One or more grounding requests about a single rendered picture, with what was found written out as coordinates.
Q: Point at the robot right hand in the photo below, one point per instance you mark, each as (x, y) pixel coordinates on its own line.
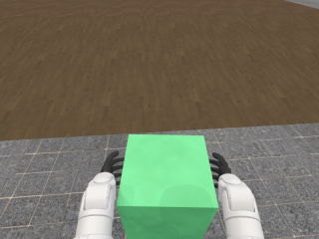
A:
(222, 167)

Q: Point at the robot right forearm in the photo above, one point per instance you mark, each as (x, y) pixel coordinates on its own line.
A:
(239, 208)

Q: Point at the robot left hand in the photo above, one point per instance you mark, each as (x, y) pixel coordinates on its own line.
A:
(109, 162)

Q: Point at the carton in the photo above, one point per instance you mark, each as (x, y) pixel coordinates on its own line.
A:
(166, 189)

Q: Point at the robot left forearm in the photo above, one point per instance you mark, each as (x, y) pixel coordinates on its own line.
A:
(96, 215)

